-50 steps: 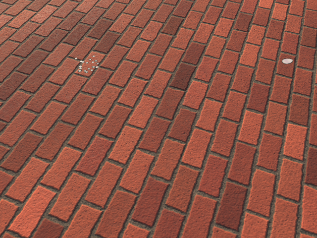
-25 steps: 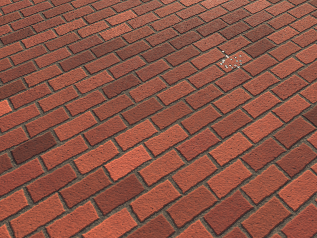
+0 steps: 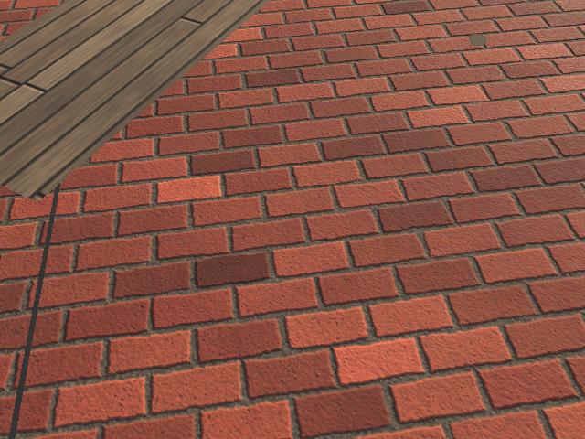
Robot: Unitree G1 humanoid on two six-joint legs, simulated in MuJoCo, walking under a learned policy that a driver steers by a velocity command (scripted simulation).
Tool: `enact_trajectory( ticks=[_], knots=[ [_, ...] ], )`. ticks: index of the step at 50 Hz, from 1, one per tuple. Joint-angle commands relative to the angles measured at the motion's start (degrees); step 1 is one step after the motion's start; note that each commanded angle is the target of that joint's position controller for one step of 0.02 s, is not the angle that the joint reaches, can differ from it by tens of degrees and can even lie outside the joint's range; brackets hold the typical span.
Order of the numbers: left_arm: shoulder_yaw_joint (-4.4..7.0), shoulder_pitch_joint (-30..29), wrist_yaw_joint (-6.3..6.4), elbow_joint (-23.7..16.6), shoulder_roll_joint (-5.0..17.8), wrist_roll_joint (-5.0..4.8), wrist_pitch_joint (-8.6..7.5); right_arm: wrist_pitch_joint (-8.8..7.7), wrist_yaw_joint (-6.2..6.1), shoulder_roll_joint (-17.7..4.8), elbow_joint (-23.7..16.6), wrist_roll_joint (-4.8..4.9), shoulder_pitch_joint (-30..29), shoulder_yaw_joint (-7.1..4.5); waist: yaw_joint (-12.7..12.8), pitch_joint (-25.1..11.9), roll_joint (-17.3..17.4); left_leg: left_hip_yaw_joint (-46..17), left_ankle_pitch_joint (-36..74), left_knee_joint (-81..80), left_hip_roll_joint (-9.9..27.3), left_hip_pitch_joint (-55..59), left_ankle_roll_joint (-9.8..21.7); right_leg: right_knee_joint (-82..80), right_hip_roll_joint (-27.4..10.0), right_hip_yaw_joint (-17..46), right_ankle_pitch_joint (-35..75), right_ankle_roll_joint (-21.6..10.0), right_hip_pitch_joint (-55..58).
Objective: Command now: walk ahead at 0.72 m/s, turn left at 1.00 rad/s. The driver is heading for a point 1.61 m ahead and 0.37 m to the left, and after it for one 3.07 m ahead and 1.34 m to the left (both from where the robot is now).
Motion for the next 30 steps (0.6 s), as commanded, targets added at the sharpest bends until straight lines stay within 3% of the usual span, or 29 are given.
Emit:
enact_trajectory(
  ticks=[1,2,4,5,11,14,16,18,19,20,21,22,23,24,25,26,27,28,29,30],
  knots=[
    [3.61,6.11,0.87,-1.62,12.03,1.03,-0.95,-2.16,-0.25,-5.12,-10.05,-0.8,-13.17,0.1,4.86,2.84,-6.78,5.07,4.02,21.99,6.78,-35.16,-0.33,-21.42,-26.98,36.18,-34.3,-5.84,21.02],
    [2.73,4.82,0.58,-1.83,9.19,0.38,-1.07,-1.91,0.84,-5.68,-9.01,-1.46,-12.03,-0.18,3.8,3.76,-5.69,5.76,7.22,23.21,7.76,-34.31,-0.74,-20.74,-23.12,27.61,-29.06,-4.73,18.84],
    [1.96,5.22,0.66,-1.29,7.47,-0.08,-1.6,-1.0,3.09,-5.44,-7.21,-1.71,-8.55,-0.27,2.66,3.1,-8.24,8.59,12.29,27.7,9.38,-31.83,-1.95,-21.44,-18.0,14.76,-19.12,-3.36,16.74],
    [1.95,6.6,0.41,-0.48,7.28,-0.05,-2.06,-0.66,3.61,-4.68,-7.28,-1.6,-8.67,0.04,2.72,3.4,-8.35,9.35,14.42,29.83,10.12,-32.09,-2.14,-21.92,-17.03,10.78,-15.77,-3.21,16.15],
    [1.84,14.85,-0.8,4.18,5.31,0.64,-3.95,-0.1,4.02,-3.27,-8.58,-1.54,-17.03,0.99,5.13,8.61,-5.9,12.29,20.66,27.53,11.73,-37.24,-1.63,-24.22,-16.44,-4.31,-4.27,-3.1,18.28],
    [1.73,17.71,-0.47,6.74,4.8,0.94,-4.31,-0.44,4.93,-1.99,-9.88,-1.48,-23.37,1.96,6.38,12.14,-5.53,17.76,20.35,17.58,12.69,-36.3,0.08,-26.73,-16.2,-10.36,2.2,-3.03,20.64],
    [1.78,20.05,-0.11,8.74,5.28,1.1,-4.12,-0.78,5.34,-0.52,-10.55,-1.38,-26.52,2.92,6.88,13.23,-5.2,22.06,17.37,10.95,12.23,-34.02,2.38,-26.06,-16.19,-14.42,15.03,-2.58,24.19],
    [1.73,18.82,0.31,9.52,6.72,1.05,-3.71,-0.97,4.73,0.71,-9.99,-1.09,-24.87,3.64,3.85,10.7,-6.26,26.88,13.74,3.54,8.5,-22.9,5.83,-20.15,-15.81,-19.48,48.27,-1.68,24.54],
    [1.94,19.2,0.65,9.8,8.23,0.81,-3.25,-1.01,4.06,-0.05,-8.85,-0.93,-21.77,3.35,1.56,7.18,-7.65,28.97,11.95,2.74,5.19,-16.74,7.0,-14.57,-16.67,-19.84,67.89,-1.77,26.11],
    [2.45,18.16,0.93,9.71,10.66,0.92,-2.3,-1.23,3.4,-1.8,-7.02,-0.7,-14.58,2.56,-2.96,2.52,-9.3,28.43,8.78,2.14,3.07,-9.12,8.34,-4.9,-18.26,-19.68,79.03,-2.15,26.88],
    [3.06,16.28,0.94,8.92,12.77,0.91,-1.4,-1.55,2.61,-4.39,-3.95,-0.28,-3.66,1.24,-8.14,-3.41,-10.63,27.0,5.24,1.41,1.04,2.48,9.9,7.94,-19.88,-18.61,82.79,-3.33,24.41],
    [3.05,14.14,0.52,7.85,12.83,0.75,-1.12,-2.09,1.38,-7.51,0.46,-0.46,9.67,-0.71,-13.8,-9.39,-9.17,22.29,6.3,-4.55,0.34,21.31,11.9,25.87,-19.7,-17.51,73.19,-3.2,13.74],
    [2.14,14.33,-0.43,6.61,7.87,1.14,-1.55,-1.48,0.02,-11.88,1.69,0.83,8.37,-2.9,-9.62,-9.96,2.19,7.5,-1.49,-9.11,7.83,34.7,11.95,43.71,-11.07,-16.02,17.31,-1.5,-4.45],
    [0.92,13.63,-1.37,-0.82,4.43,0.23,-2.88,-0.39,0.11,-18.42,-1.17,-1.04,3.94,-3.89,-4.11,-15.26,10.83,-28.12,-9.83,-20.4,22.75,47.55,22.17,63.24,-1.55,-8.59,-11.98,2.34,-28.37],
    [1.15,5.07,-1.21,-2.39,7.85,-0.04,-4.21,-0.05,-0.82,-15.1,-0.74,-1.27,8.86,-3.5,-8.54,-15.78,-1.93,-29.43,-4.76,-25.87,23.29,46.17,19.98,62.37,-4.35,0.91,-4.13,0.81,-32.02],
    [0.51,6.27,-0.95,-1.72,5.99,-1.27,-4.63,-0.84,-1.63,-12.81,1.89,-1.33,8.16,-2.94,-5.66,-7.85,-2.93,-23.28,3.31,-27.63,23.93,37.15,17.84,58.54,-7.11,0.06,-2.05,0.08,-30.91],
    [-0.01,7.33,-0.67,-0.43,5.04,-0.73,-4.32,-2.21,-2.04,-9.9,2.84,-1.47,6.32,-1.96,-2.2,-2.06,-7.56,-16.66,10.47,-27.72,22.2,26.64,15.53,52.74,-9.96,-0.01,-1.54,-0.32,-26.9],
    [-0.33,8.8,-0.85,1.5,3.94,0.43,-3.33,-3.4,-2.47,-7.38,2.76,-1.74,2.33,-0.9,0.75,0.61,-9.5,-9.4,13.97,-27.6,18.55,19.33,13.18,49.61,-11.45,0.45,-2.03,-0.73,-22.51],
    [-0.66,13.06,-1.41,2.73,3.14,0.8,-1.99,-4.52,-2.57,-5.46,2.67,-1.52,1.01,0.17,3.08,1.04,-5.89,-6.76,18.74,-28.72,18.61,13.44,13.22,47.72,-12.25,0.74,-1.87,-0.61,-18.27],
    [-0.59,13.28,-1.87,3.82,2.96,0.96,-0.89,-5.66,-2.17,-3.02,3.88,-0.85,1.9,1.02,3.8,2.58,-5.34,-3.12,23.93,-29.15,16.93,9.88,11.83,45.18,-13.3,1.15,-2.46,-0.62,-16.46]
  ],
)
Keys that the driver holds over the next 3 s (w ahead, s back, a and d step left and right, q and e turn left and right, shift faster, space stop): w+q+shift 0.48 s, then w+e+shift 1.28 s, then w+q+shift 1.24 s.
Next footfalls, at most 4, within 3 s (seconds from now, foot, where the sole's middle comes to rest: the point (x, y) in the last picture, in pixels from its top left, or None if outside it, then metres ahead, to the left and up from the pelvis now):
0.44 left None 0.38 0.20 -0.77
0.90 right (165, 317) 0.83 0.36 -0.77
1.30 left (81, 222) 1.16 0.65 -0.77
1.76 right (182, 138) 1.53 0.40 -0.77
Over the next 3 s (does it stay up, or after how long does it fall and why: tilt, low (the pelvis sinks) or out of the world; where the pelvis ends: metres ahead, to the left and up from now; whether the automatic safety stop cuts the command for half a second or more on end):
stays up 2.50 0.27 -0.02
